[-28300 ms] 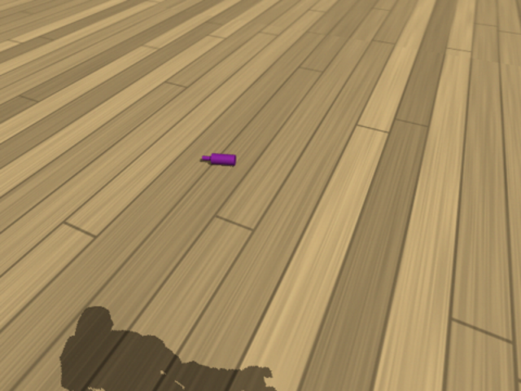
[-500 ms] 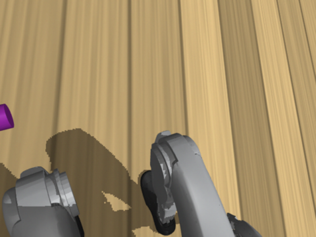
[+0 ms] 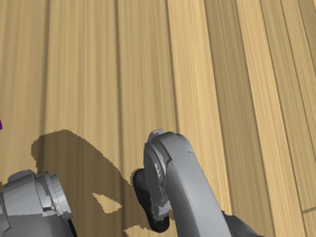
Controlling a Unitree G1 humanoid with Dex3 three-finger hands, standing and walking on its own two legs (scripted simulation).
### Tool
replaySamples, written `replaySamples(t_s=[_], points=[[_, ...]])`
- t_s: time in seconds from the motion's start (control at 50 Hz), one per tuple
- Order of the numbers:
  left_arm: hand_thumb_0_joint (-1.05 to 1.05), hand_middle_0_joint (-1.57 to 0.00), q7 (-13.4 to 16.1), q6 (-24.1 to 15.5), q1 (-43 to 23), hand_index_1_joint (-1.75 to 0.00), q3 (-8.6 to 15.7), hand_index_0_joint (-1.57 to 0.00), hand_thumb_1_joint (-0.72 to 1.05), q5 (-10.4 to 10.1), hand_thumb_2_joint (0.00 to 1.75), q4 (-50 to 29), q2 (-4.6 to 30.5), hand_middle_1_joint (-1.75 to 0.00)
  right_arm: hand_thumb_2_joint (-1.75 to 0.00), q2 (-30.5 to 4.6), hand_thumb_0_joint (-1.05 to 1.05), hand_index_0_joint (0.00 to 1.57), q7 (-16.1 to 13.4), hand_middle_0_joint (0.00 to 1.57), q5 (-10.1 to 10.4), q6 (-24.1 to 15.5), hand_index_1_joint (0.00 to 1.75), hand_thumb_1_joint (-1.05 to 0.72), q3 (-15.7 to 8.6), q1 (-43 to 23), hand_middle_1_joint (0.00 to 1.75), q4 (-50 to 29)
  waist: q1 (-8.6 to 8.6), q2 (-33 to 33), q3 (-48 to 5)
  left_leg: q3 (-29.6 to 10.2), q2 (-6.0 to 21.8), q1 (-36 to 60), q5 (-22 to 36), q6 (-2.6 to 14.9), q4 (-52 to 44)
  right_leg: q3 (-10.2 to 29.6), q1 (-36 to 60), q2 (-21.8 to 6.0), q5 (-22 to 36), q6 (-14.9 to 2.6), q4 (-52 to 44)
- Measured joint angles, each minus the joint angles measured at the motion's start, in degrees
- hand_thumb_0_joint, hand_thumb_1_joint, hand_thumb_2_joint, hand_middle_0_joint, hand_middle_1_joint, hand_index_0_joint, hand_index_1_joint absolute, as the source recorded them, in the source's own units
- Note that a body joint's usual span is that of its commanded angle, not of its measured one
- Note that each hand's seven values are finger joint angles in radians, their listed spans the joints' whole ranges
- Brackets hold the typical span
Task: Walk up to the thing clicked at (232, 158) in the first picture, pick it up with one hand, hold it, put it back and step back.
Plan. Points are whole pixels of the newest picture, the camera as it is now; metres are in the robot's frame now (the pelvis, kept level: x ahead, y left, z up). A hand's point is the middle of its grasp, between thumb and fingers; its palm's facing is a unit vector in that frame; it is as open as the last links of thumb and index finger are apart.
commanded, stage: rest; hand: left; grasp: from above
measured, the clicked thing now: out of the picture +0.43 +0.35 -0.26
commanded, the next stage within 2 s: open in 0.14 s
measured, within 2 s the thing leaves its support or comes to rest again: neither
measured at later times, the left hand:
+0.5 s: hand out of the picture +0.43 +0.32 -0.24, palm faces -0.44 -0.15 -0.89, open 9.6 cm
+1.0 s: hand out of the picture +0.43 +0.32 -0.24, palm faces -0.44 -0.16 -0.88, open 13.5 cm
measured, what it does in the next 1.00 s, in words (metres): stands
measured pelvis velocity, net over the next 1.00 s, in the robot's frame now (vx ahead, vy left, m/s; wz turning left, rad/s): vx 0.00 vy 0.00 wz -0.02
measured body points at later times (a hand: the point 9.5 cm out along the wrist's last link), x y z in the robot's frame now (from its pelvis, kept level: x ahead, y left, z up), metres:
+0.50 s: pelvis +0.00 +0.00 +0.00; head +0.26 +0.12 +0.35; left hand +0.45 +0.32 -0.18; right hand +0.06 -0.26 -0.06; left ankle +0.06 +0.13 -0.26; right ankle +0.11 -0.13 -0.26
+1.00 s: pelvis +0.00 +0.00 +0.00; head +0.26 +0.13 +0.34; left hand +0.45 +0.33 -0.19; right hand +0.06 -0.25 -0.06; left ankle +0.06 +0.13 -0.26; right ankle +0.11 -0.13 -0.26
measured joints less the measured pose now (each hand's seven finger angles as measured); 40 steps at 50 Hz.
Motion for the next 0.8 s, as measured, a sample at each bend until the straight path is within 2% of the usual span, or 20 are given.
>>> replaySamples(t_s=[0.04,0.08,0.16,0.24,0.36,0.48,0.64,0.8], points=[[0.01,-0.86,-0.02,0.0,-0.05,-0.24,0.24,-0.88,0.18,0.05,0.25,0.17,0.39,-0.26,-0.9,-0.1,0.0,0.21,0.07,0.21,-0.09,-0.11,0.3,-0.9,0.11,-0.05,0.3,-0.27,-0.13,-0.03,0.23,-0.06,-0.01,-0.06,0.07,0.09,0.02,-0.06,0.05,0.02,0.05,0.03,-0.08],[0.01,-0.86,-0.06,0.09,-0.32,-0.24,-1.08,-0.88,0.18,-0.41,0.25,0.33,0.35,-0.26,-0.9,-0.15,0.0,0.2,0.14,0.21,-0.12,-0.22,0.3,-0.9,0.25,-0.01,0.3,-0.21,-0.03,-0.11,0.31,-0.04,0.05,-0.05,0.03,0.14,0.01,-0.06,0.07,0.07,0.06,0.0,-0.16],[0.01,-0.86,0.16,-0.48,-0.33,-0.24,-0.37,-0.89,0.17,-0.23,0.26,0.83,1.0,-0.26,-0.9,-0.36,0.0,0.21,0.34,0.21,-0.14,-0.49,0.3,-0.9,0.83,-0.15,0.3,-0.23,-0.14,-0.23,0.54,-0.21,0.06,0.32,-0.14,0.13,0.02,-0.2,0.48,0.1,0.0,0.05,-0.27],[0.0,-0.87,0.3,-0.66,-0.89,-0.24,-1.06,-0.89,0.17,-0.39,0.26,1.81,1.45,-0.26,-0.9,-0.61,0.0,0.21,0.37,0.21,-0.21,-0.62,0.3,-0.9,1.19,-0.23,0.3,-0.46,-0.25,-0.26,0.69,-0.46,0.04,0.34,-0.13,0.17,0.13,-0.4,0.62,0.15,0.06,0.18,-0.37],[0.0,-0.85,0.42,-1.09,-0.86,-0.26,-0.74,-0.87,0.17,-0.02,0.29,2.32,2.29,-0.28,-0.9,-0.92,0.0,0.2,0.5,0.21,-0.46,-0.86,0.3,-0.9,1.67,-0.35,0.3,-1.05,-0.62,-0.55,1.38,-0.62,0.07,0.84,-0.07,0.1,0.15,-0.52,1.09,0.23,0.25,0.2,-0.44],[0.0,-0.74,1.05,-1.44,-0.63,-0.35,-1.35,-0.74,0.15,-0.2,0.39,2.02,2.45,-0.36,-0.9,-1.14,0.0,0.21,0.56,0.21,-0.49,-1.12,0.3,-0.9,2.0,-0.26,0.3,-0.84,-0.4,-0.77,1.44,-0.85,0.21,0.9,0.09,0.06,0.13,-0.68,1.03,0.42,0.65,0.34,-0.62],[0.0,-0.54,1.0,-0.51,-1.59,-0.51,-2.8,-0.53,-0.03,-1.02,0.59,2.07,2.53,-0.51,-0.9,-1.36,0.0,0.21,0.54,0.21,-0.25,-1.43,0.3,-0.9,2.15,-0.31,0.3,-1.04,-0.45,-1.02,1.25,-0.96,0.23,0.57,0.35,0.27,0.25,-0.8,0.92,0.53,0.94,0.3,-0.77],[0.0,-0.38,0.2,-0.35,-1.17,-0.67,-1.99,-0.36,-0.21,-1.07,0.75,1.62,2.85,-0.66,-0.9,-1.21,0.0,0.21,0.6,0.21,-0.12,-1.29,0.3,-0.9,2.39,-0.31,0.3,-1.62,-0.55,-0.94,1.24,-1.02,0.06,0.47,0.39,0.37,0.12,-0.93,1.11,0.38,0.82,0.15,-1.0]])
